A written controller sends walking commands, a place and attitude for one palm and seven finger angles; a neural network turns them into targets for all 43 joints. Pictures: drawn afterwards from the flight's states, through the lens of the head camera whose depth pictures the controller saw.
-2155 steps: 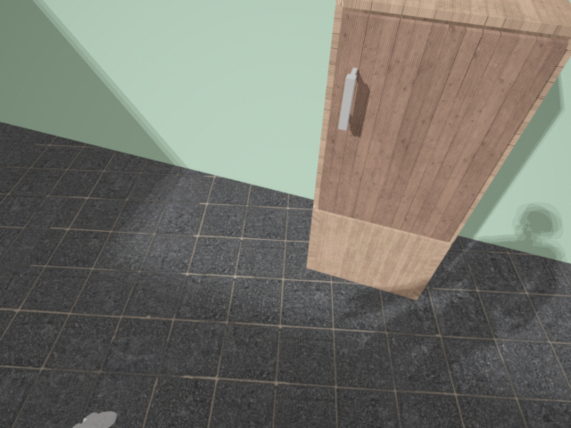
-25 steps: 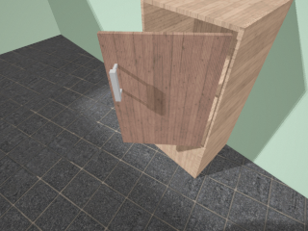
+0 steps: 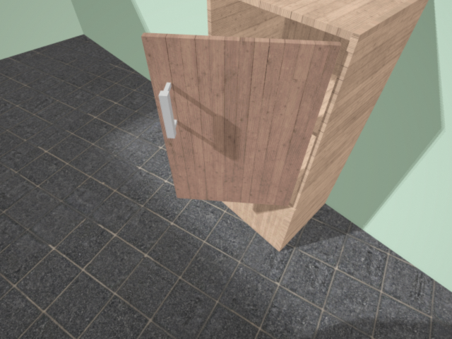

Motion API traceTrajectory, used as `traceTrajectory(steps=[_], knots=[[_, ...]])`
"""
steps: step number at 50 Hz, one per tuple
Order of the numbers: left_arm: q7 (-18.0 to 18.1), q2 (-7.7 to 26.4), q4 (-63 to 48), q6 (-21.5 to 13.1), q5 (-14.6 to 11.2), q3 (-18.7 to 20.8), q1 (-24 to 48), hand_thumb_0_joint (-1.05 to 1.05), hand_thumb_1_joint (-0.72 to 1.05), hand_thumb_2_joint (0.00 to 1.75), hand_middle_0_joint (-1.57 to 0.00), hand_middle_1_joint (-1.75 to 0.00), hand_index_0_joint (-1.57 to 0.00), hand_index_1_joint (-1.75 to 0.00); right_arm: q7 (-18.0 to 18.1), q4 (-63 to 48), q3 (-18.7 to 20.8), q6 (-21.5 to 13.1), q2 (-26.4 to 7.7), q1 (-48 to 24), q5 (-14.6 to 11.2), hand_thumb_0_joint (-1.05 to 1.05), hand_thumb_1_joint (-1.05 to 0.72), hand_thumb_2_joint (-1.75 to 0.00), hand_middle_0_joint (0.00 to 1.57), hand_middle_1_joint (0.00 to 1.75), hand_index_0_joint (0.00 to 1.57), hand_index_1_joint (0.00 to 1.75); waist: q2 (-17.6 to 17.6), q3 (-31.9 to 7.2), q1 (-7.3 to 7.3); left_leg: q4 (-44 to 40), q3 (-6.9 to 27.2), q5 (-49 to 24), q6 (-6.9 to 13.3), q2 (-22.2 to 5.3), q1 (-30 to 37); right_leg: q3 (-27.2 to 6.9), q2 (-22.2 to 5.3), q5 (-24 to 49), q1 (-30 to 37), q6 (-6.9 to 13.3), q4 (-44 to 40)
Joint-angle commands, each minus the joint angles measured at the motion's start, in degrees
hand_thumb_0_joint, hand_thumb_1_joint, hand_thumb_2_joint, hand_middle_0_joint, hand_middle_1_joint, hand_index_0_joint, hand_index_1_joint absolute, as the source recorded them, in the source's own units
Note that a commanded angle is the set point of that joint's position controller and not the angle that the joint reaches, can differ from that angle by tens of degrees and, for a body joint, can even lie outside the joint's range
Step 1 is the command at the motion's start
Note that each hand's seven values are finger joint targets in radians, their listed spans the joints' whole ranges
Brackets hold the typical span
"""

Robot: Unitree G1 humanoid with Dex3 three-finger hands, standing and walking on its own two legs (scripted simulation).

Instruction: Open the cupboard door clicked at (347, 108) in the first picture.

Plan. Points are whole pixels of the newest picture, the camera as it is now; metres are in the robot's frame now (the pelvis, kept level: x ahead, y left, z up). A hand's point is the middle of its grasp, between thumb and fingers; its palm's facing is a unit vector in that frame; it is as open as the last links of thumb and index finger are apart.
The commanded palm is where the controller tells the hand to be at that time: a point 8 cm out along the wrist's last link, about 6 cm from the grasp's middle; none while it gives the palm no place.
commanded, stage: look again from close up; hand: left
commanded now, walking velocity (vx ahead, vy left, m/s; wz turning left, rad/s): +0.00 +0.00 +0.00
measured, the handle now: (169, 111) +0.61 +0.18 +0.05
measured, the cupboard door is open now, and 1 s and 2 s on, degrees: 41 41 41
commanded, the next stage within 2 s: shuffle to correct the standing spot in 0.44 s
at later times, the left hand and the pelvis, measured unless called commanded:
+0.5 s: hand out of the picture +0.06 +0.19 -0.17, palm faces +0.01 -0.97 -0.23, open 7.3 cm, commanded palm none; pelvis +0.02 -0.01 +0.00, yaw +0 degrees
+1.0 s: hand out of the picture +0.06 +0.20 -0.18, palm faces +0.04 -0.97 -0.22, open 7.4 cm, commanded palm none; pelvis +0.06 +0.03 -0.01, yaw +0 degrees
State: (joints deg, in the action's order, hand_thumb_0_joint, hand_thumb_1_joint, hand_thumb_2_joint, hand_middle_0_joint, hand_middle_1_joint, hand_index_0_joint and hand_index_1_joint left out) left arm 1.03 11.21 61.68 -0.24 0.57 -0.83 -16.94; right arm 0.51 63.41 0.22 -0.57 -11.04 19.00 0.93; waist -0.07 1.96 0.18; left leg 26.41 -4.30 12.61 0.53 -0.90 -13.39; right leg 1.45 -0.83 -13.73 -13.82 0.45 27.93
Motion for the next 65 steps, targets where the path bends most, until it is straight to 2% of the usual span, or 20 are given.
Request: traceTrajectory(steps=[1,10,27,29,31,35,36,37,38,39,40,41,42,43,45,46,49,55,60,65], knots=[[0.49,7.15,-2.06,-1.52,0.06,1.57,-0.38,0.0,0.9,0.9,-0.2,-0.3,-0.2,-0.3,0.78,-2.44,0.71,-1.89,-6.25,-0.19,-0.24,0.0,-0.9,-0.9,0.2,0.3,0.2,0.3,0.7,0.19,-0.49,-6.8,6.16,-0.14,1.52,-5.52,-0.23,-5.77,-4.99,0.16,0.29,2.19,-6.11],[0.69,7.13,-0.78,-1.69,0.21,1.62,0.32,0.0,0.9,0.9,-0.2,-0.3,-0.2,-0.3,1.12,-1.44,0.78,-2.01,-5.9,-1.96,-0.29,0.0,-0.9,-0.9,0.2,0.3,0.2,0.3,0.1,-0.42,-0.49,-5.83,5.28,-6.13,1.33,-5.89,2.69,-5.65,-5.22,7.74,1.42,2.05,-5.28],[0.46,8.53,-1.44,-1.75,0.3,2.07,2.53,0.0,0.9,0.9,-0.2,-0.3,-0.2,-0.3,1.09,-1.71,0.89,-1.87,-7.42,-5.85,-0.09,0.0,-0.9,-0.9,0.2,0.3,0.2,0.3,-0.48,-1.0,-0.5,-6.13,5.18,-8.31,0.98,-5.87,4.66,-5.74,-5.62,10.88,2.31,1.86,-6.08],[0.39,6.16,-0.52,-1.21,0.4,1.71,0.62,0.0,0.9,0.9,-0.2,-0.3,-0.2,-0.3,0.81,-0.9,0.26,-1.36,-4.97,-3.99,0.16,0.0,-0.9,-0.9,0.2,0.3,0.2,0.3,-0.39,-1.56,-0.61,-5.12,4.11,-1.09,0.8,-5.24,4.17,-5.42,-5.3,2.05,2.65,2.0,-5.69],[0.1,6.37,-0.56,-0.81,0.67,1.97,-0.39,0.0,0.9,0.9,-0.2,-0.3,-0.2,-0.3,0.48,-1.0,0.35,-0.91,-4.8,-3.69,0.37,0.0,-0.9,-0.9,0.2,0.3,0.2,0.3,-1.82,1.43,-0.94,-4.05,3.46,7.56,1.08,-4.03,0.9,-7.04,-5.42,-9.77,1.06,2.92,-7.41],[-0.34,7.84,-0.78,-0.71,0.68,2.95,-2.58,0.0,0.9,0.9,-0.2,-0.3,-0.2,-0.3,0.13,-1.82,0.35,-0.81,-3.69,-3.18,0.53,0.0,-0.9,-0.9,0.2,0.3,0.2,0.3,-5.94,5.53,-1.58,1.8,0.9,11.17,0.82,-1.55,-4.97,-11.13,-7.41,-18.25,0.98,5.29,-10.68],[-0.2,7.8,-0.65,-0.8,0.56,3.12,-3.23,0.0,0.9,0.9,-0.2,-0.3,-0.2,-0.3,0.13,-2.04,0.29,-0.93,-3.22,-3.32,0.5,0.0,-0.9,-0.9,0.2,0.3,0.2,0.3,-6.97,5.94,-1.58,4.08,0.09,9.26,0.46,-0.96,-6.08,-12.58,-8.69,-15.11,1.34,6.04,-11.29],[2.5,6.48,2.31,-3.02,1.24,2.23,-8.68,0.0,0.9,0.9,-0.2,-0.3,-0.2,-0.3,-0.09,-4.43,0.27,-1.22,-5.33,-9.19,0.6,0.0,-0.9,-0.9,0.2,0.3,0.2,0.3,-2.21,7.06,-2.7,12.61,2.15,4.33,-1.14,-0.95,-5.02,-18.38,-11.83,19.96,-1.27,4.69,-9.46],[2.35,9.5,-1.21,-3.6,0.74,2.35,-4.47,0.0,0.9,0.9,-0.2,-0.3,-0.2,-0.3,-0.27,-6.59,0.07,-0.92,-1.22,-5.77,0.03,0.0,-0.9,-0.9,0.2,0.3,0.2,0.3,-2.31,2.82,0.5,13.28,2.36,11.98,-0.15,-2.32,-6.3,-14.95,-13.74,24.12,2.15,6.62,-8.57],[2.15,7.81,-1.77,-3.63,0.61,2.16,-2.0,0.0,0.9,0.9,-0.2,-0.3,-0.2,-0.3,0.05,-6.08,-0.21,-0.94,-0.75,-3.78,-0.26,0.0,-0.9,-0.9,0.2,0.3,0.2,0.3,1.23,1.9,1.41,8.65,2.04,10.76,-0.04,-2.21,-3.1,-10.89,-12.38,27.58,1.71,7.25,-6.06],[2.01,8.08,-1.54,-3.66,0.62,2.39,-0.77,0.0,0.9,0.9,-0.2,-0.3,-0.2,-0.3,-0.1,-4.64,-0.26,-1.12,-0.27,-0.82,-0.28,0.0,-0.9,-0.9,0.2,0.3,0.2,0.3,2.26,-0.14,2.03,2.91,2.17,3.41,0.11,-2.39,-0.52,-6.48,-9.74,33.22,3.93,5.8,-0.98],[2.08,6.4,-1.72,-3.63,0.19,1.98,-1.84,0.0,0.9,0.9,-0.2,-0.3,-0.2,-0.3,-0.02,-3.8,-0.14,-1.7,-2.07,1.63,-0.23,0.0,-0.9,-0.9,0.2,0.3,0.2,0.3,3.25,-2.3,1.9,2.4,4.96,-11.86,1.07,-4.11,0.84,-4.09,-6.52,31.81,5.21,3.97,3.6],[2.28,4.72,-1.37,-3.44,-0.23,1.83,-3.34,0.0,0.9,0.9,-0.2,-0.3,-0.2,-0.3,0.52,-3.53,0.05,-2.05,-4.0,2.9,-0.13,0.0,-0.9,-0.9,0.2,0.3,0.2,0.3,3.85,-5.88,1.23,4.19,6.58,-26.82,2.13,-6.85,3.42,-2.57,-4.96,26.84,6.11,2.93,4.73],[2.45,4.08,-1.06,-3.02,-0.37,1.69,-3.74,0.0,0.9,0.9,-0.2,-0.3,-0.2,-0.3,1.01,-3.52,0.25,-2.15,-4.82,2.68,-0.34,0.0,-0.9,-0.9,0.2,0.3,0.2,0.3,7.89,-7.03,0.79,4.2,7.11,-38.06,2.66,-8.06,6.54,-1.3,-4.0,20.92,5.82,2.23,5.3],[2.58,3.8,-1.29,-2.3,-0.35,1.61,-3.45,0.0,0.9,0.9,-0.2,-0.3,-0.2,-0.3,1.72,-4.07,0.6,-2.06,-5.75,1.99,-0.51,0.0,-0.9,-0.9,0.2,0.3,0.2,0.3,9.8,-4.59,0.29,3.39,8.25,-49.22,3.72,-9.47,7.97,0.38,-2.41,10.75,3.66,1.45,5.35],[2.64,3.62,-1.46,-1.84,-0.4,1.73,-3.51,0.0,0.9,0.9,-0.2,-0.3,-0.2,-0.3,1.96,-4.51,0.87,-1.77,-6.18,1.41,-0.52,0.0,-0.9,-0.9,0.2,0.3,0.2,0.3,8.38,-3.52,0.16,2.99,8.57,-49.56,4.01,-9.9,8.57,0.59,-1.98,7.56,2.36,1.27,5.41],[2.49,2.53,-2.03,-0.58,-0.03,2.03,-3.84,0.0,0.9,0.9,-0.2,-0.3,-0.2,-0.3,2.46,-5.21,1.41,-0.9,-5.96,0.93,-0.43,0.0,-0.9,-0.9,0.2,0.3,0.2,0.3,1.51,-1.0,-0.06,1.67,8.84,-37.88,4.5,-9.87,6.18,0.14,-2.36,7.93,1.26,1.1,4.61],[1.82,3.19,-4.01,0.36,0.3,2.7,-2.43,0.0,0.9,0.9,-0.2,-0.3,-0.2,-0.3,2.51,-5.38,1.68,-0.65,-5.08,-0.77,0.17,0.0,-0.9,-0.9,0.2,0.3,0.2,0.3,2.44,-2.02,-0.29,-0.34,8.71,-25.3,4.57,-8.5,3.66,-0.68,-3.08,10.12,1.73,0.97,4.91],[1.44,4.47,-4.19,0.16,0.26,2.32,-0.89,0.0,0.9,0.9,-0.2,-0.3,-0.2,-0.3,1.8,-5.61,1.07,-0.35,-3.57,-3.46,0.13,0.0,-0.9,-0.9,0.2,0.3,0.2,0.3,-1.99,-0.49,-0.31,-0.9,5.86,-6.69,2.51,-5.11,-0.44,-4.0,-4.99,9.3,2.64,1.66,-0.38],[1.19,6.12,-4.5,-0.44,0.21,2.05,1.24,0.0,0.9,0.9,-0.2,-0.3,-0.2,-0.3,1.16,-4.72,0.68,-0.51,-3.81,-3.88,0.12,0.0,-0.9,-0.9,0.2,0.3,0.2,0.3,-1.59,1.8,-0.1,-3.02,5.31,-2.03,1.73,-4.2,0.24,-5.43,-5.21,4.46,0.6,1.81,-3.88]])
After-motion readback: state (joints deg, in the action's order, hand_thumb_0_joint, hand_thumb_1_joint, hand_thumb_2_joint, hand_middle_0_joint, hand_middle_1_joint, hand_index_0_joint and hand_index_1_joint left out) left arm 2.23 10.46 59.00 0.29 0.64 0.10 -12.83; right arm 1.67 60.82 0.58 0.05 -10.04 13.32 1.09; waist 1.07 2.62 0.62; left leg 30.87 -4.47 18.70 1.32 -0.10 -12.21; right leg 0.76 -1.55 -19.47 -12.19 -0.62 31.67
